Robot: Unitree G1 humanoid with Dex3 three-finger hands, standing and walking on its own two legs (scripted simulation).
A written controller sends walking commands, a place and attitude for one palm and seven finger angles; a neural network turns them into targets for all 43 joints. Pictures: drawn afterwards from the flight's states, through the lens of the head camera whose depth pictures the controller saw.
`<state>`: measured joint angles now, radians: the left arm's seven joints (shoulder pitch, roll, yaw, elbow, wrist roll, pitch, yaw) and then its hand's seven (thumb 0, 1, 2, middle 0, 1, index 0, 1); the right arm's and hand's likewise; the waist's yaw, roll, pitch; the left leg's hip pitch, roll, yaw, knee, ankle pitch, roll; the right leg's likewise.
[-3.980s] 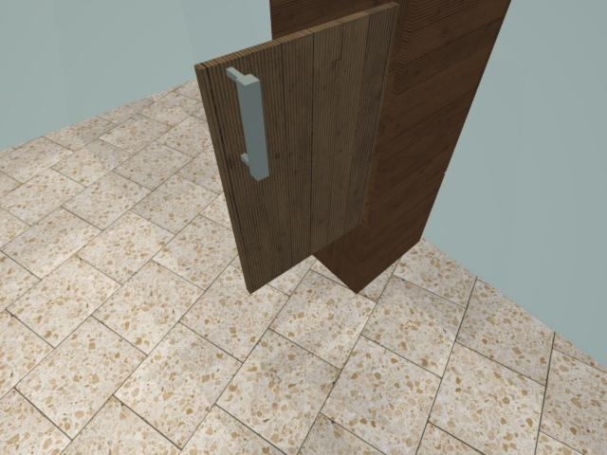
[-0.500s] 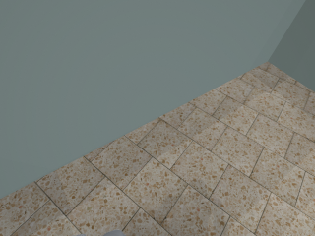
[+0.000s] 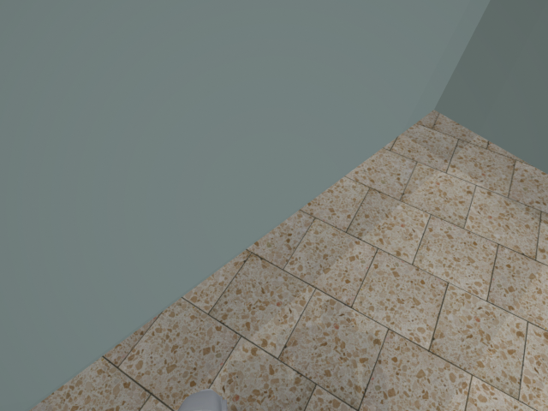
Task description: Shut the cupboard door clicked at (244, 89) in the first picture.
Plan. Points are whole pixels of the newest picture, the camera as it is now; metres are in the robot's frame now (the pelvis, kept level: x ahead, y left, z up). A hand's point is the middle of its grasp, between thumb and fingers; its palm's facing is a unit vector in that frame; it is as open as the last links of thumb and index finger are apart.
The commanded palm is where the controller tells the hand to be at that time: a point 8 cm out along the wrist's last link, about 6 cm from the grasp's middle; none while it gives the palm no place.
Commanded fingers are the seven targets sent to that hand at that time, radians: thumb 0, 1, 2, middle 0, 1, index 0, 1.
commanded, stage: turn to face it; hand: left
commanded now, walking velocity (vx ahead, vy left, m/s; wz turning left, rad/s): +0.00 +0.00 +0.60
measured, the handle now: out of the picture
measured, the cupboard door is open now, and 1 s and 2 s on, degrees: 87 87 87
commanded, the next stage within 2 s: none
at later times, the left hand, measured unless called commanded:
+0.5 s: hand (155, 397) +0.16 +0.20 -0.16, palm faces +0.31 -0.91 -0.27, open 7.4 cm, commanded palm none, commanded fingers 0.00 0.90 0.90 -0.20 -0.30 -0.20 -0.30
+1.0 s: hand (158, 404) +0.15 +0.19 -0.16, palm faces +0.58 -0.76 -0.31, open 7.4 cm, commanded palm none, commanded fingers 0.00 0.90 0.90 -0.20 -0.30 -0.20 -0.30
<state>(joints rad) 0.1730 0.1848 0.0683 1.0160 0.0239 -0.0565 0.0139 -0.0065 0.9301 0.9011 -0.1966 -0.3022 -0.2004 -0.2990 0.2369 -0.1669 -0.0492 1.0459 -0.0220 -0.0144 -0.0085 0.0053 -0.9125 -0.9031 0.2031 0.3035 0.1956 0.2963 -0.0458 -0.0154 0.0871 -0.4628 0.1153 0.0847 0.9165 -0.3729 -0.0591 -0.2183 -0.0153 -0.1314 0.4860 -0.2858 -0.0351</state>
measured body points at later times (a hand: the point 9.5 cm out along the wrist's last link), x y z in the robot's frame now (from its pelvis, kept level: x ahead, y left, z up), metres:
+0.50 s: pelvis +0.13 -0.03 -0.01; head +0.16 -0.03 +0.44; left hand +0.14 +0.24 -0.14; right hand +0.26 -0.26 -0.16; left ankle +0.08 +0.10 -0.68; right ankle +0.14 -0.15 -0.74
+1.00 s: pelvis +0.19 -0.05 -0.02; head +0.24 -0.03 +0.43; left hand +0.12 +0.23 -0.14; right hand +0.42 -0.20 -0.17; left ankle +0.11 +0.09 -0.72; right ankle +0.28 -0.14 -0.74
